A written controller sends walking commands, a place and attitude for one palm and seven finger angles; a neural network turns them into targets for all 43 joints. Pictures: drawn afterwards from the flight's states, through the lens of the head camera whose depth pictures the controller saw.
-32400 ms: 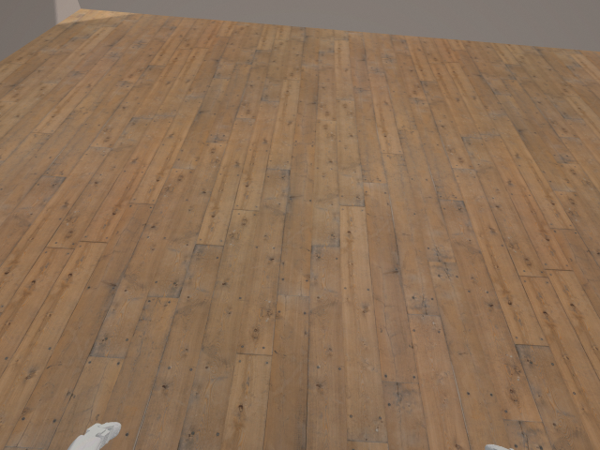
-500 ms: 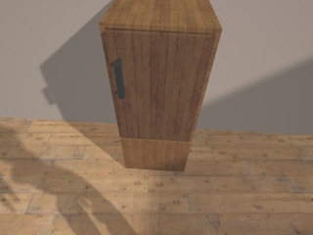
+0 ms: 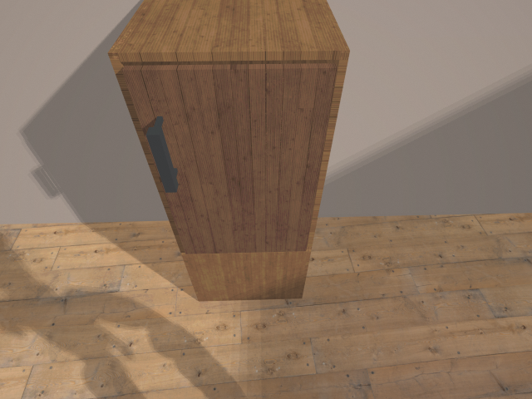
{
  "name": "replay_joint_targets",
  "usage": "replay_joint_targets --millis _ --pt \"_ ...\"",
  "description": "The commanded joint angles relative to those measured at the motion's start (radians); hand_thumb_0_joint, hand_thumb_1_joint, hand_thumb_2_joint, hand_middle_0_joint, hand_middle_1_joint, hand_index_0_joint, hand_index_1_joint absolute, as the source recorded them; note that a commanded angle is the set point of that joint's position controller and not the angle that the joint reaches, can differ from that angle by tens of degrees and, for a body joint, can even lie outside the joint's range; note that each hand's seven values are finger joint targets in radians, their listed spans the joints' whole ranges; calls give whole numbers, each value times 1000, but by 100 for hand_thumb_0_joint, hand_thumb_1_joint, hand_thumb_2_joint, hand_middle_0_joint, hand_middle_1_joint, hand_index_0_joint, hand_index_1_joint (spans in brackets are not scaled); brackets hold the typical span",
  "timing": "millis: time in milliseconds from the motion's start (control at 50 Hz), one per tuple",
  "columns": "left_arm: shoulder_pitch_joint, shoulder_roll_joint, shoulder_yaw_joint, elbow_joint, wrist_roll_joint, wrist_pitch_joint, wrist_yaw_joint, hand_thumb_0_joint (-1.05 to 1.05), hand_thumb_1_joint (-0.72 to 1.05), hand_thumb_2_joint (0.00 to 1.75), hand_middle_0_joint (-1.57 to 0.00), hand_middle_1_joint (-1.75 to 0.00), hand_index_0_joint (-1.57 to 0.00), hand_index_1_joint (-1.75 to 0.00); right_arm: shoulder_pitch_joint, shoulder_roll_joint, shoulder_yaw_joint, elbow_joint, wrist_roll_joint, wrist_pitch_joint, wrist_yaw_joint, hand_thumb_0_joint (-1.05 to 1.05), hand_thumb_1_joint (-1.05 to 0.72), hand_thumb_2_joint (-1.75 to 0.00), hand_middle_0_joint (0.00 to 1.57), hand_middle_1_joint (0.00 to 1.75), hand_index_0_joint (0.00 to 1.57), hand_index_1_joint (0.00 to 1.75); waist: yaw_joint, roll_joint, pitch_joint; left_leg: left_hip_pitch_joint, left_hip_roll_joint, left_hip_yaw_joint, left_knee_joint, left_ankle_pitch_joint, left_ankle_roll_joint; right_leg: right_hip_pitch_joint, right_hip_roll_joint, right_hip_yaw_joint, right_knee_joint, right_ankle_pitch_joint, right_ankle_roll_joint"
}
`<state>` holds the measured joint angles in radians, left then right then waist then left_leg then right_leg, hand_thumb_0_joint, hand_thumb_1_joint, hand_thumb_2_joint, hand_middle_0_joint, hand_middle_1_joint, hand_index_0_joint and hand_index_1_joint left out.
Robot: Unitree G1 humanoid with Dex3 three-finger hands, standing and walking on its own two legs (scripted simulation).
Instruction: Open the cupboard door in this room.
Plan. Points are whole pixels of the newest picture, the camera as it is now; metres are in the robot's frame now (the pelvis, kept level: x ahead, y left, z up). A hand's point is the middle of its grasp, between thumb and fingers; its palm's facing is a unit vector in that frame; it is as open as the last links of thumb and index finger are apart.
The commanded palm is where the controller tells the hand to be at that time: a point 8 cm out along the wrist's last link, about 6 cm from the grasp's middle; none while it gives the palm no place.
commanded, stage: come to a stop and stand still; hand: left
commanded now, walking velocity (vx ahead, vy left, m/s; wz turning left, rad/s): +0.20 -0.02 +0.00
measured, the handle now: (165, 155) +0.56 +0.22 +0.04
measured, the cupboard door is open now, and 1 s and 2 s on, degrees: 0 0 0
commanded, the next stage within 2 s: none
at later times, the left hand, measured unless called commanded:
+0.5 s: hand out of the picture +0.07 +0.19 -0.19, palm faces +0.09 -0.98 -0.17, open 7.4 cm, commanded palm none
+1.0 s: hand out of the picture -0.01 +0.15 -0.17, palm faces +0.08 -0.98 -0.16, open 7.4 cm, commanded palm none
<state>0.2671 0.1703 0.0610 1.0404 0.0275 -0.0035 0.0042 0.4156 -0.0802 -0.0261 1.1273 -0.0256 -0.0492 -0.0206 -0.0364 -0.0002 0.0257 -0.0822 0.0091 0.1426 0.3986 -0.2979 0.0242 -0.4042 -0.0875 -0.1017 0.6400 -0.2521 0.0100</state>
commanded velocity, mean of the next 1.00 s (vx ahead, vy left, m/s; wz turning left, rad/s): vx -0.02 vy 0.03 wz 0.00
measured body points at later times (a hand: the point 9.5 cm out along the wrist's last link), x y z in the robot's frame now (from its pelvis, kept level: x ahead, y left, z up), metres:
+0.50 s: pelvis +0.06 +0.01 -0.01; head +0.08 +0.04 +0.44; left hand +0.07 +0.24 -0.18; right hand +0.14 -0.21 -0.15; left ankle +0.12 +0.10 -0.74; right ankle +0.04 -0.12 -0.70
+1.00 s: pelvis +0.02 +0.00 +0.00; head +0.02 -0.01 +0.45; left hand -0.02 +0.20 -0.15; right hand +0.01 -0.25 -0.15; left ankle +0.02 +0.12 -0.71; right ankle -0.02 -0.12 -0.74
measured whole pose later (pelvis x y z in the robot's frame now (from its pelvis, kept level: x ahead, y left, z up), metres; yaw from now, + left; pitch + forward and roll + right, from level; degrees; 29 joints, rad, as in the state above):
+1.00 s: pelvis +0.02 +0.00 +0.00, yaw +1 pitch +0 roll +0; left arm 0.38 0.11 0.02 1.07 0.03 -0.01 0.02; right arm 0.32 -0.21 -0.06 1.08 -0.02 0.05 0.00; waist 0.01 0.01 0.00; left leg -0.35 0.05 0.05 0.73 -0.35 -0.03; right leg -0.10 -0.03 -0.08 0.38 -0.27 0.00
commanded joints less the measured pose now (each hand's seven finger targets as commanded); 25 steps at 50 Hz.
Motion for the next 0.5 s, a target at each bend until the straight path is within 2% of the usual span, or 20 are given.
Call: replay_joint_targets --millis 0,20,40,60,80,100,120,140,160,180,220,260,300,320,340,360,380,400,440,480 --pt "169 26 9 -6 0 -40 -1 0 90 90 -20 -30 -20 -30 41 -138 -31 -17 5 -7 -8 0 -90 -90 20 30 20 30 94 -19 13 -256 170 -107 93 83 80 360 8 24 -172 62 -38" --pt "273 103 24 22 5 -51 9 0 90 90 -20 -30 -20 -30 42 -96 -23 -38 12 -9 2 0 -90 -90 20 30 20 30 129 -203 -56 -417 60 -5 332 -86 35 525 -188 261 -242 6 -110" --pt "342 187 36 31 -5 -52 17 0 90 90 -20 -30 -20 -30 12 -91 -17 -72 12 -2 8 0 -90 -90 20 30 20 30 142 -319 -85 -533 5 -2 595 -331 17 546 -348 498 -399 -54 -192" --pt "311 160 34 23 -12 -49 23 0 90 90 -20 -30 -20 -30 -42 -107 -26 -86 5 3 9 0 -90 -90 20 30 20 30 136 -195 -25 -581 41 -83 731 -272 22 485 -338 484 -417 -31 -226" --pt "235 117 27 6 -12 -53 30 0 90 90 -20 -30 -20 -30 -37 -98 -29 -81 5 9 10 0 -90 -90 20 30 20 30 98 -193 -2 -550 73 -104 768 -184 18 382 -314 429 -427 26 -203" --pt "150 91 17 -18 -10 -52 36 0 90 90 -20 -30 -20 -30 -35 -92 -25 -70 5 18 10 0 -90 -90 20 30 20 30 65 -150 35 -505 95 -112 759 -149 3 281 -303 363 -426 113 -197" --pt "76 60 4 -41 -10 -49 40 0 90 90 -20 -30 -20 -30 -23 -84 -22 -55 5 32 9 0 -90 -90 20 30 20 30 31 -109 51 -431 113 -125 695 -110 -15 184 -264 244 -417 224 -181" --pt "34 45 -5 -57 -5 -45 41 0 90 90 -20 -30 -20 -30 3 -63 -16 -43 7 45 6 0 -90 -90 20 30 20 30 8 -82 45 -350 107 -114 600 -92 -29 122 -229 150 -404 327 -163" --pt "20 57 -6 -61 -1 -38 43 0 90 90 -20 -30 -20 -30 9 -45 -9 -41 11 54 4 0 -90 -90 20 30 20 30 4 -90 38 -298 91 -91 509 -95 -40 103 -213 105 -380 413 -161" --pt "25 72 4 -65 5 -29 46 0 90 90 -20 -30 -20 -30 4 -34 -10 -46 14 59 5 0 -90 -90 20 30 20 30 14 -88 28 -277 73 -69 439 -88 -47 120 -201 81 -348 474 -164" --pt "43 112 13 -66 2 -13 48 0 90 90 -20 -30 -20 -30 -22 -54 -15 -69 16 70 2 0 -90 -90 20 30 20 30 30 -95 9 -259 55 -54 368 -50 -56 128 -213 98 -313 462 -174" --pt "47 129 21 -65 -1 -1 46 0 90 90 -20 -30 -20 -30 -41 -78 -24 -87 12 73 0 0 -90 -90 20 30 20 30 33 -105 -1 -235 41 -45 291 -7 -60 143 -215 129 -284 436 -174" --pt "26 134 26 -70 -7 9 45 0 90 90 -20 -30 -20 -30 -16 -103 -32 -91 11 67 -3 0 -90 -90 20 30 20 30 14 -101 -18 -138 42 -38 123 134 -60 128 -187 111 -194 414 -136" --pt "30 115 22 -76 -10 16 41 0 90 90 -20 -30 -20 -30 -13 -137 -38 -97 11 62 -4 0 -90 -90 20 30 20 30 13 -27 -30 -75 80 -78 71 275 -44 94 -140 81 -137 331 -94" --pt "57 71 14 -85 -13 24 40 0 90 90 -20 -30 -20 -30 -36 -191 -48 -117 6 55 -7 0 -90 -90 20 30 20 30 28 129 -42 -50 220 -229 19 517 17 38 -45 26 -63 128 -30" --pt "80 36 3 -84 -19 27 41 0 90 90 -20 -30 -20 -30 -69 -238 -51 -141 3 55 -10 0 -90 -90 20 30 20 30 43 224 -49 -109 336 -317 -45 677 107 71 16 -8 36 -150 6" --pt "88 38 -5 -79 -13 31 45 0 90 90 -20 -30 -20 -30 -109 -241 -51 -157 0 55 -12 0 -90 -90 20 30 20 30 43 210 -41 -152 362 -322 -83 638 158 84 32 29 188 -304 6" --pt "67 37 -4 -68 -9 39 44 0 90 90 -20 -30 -20 -30 -144 -227 -50 -161 -1 50 -20 0 -90 -90 20 30 20 30 34 218 -38 -176 350 -320 -112 581 172 75 30 69 292 -312 5" --pt "81 37 -1 -54 -5 44 38 0 90 90 -20 -30 -20 -30 -200 -218 -43 -175 -1 52 -25 0 -90 -90 20 30 20 30 48 159 -28 -166 324 -267 -96 519 172 32 28 103 361 -252 6" --pt "84 40 -4 -49 0 42 32 0 90 90 -20 -30 -20 -30 -208 -215 -45 -179 1 51 -24 0 -90 -90 20 30 20 30 44 111 -57 -112 302 -237 -82 511 163 15 33 97 338 -209 19"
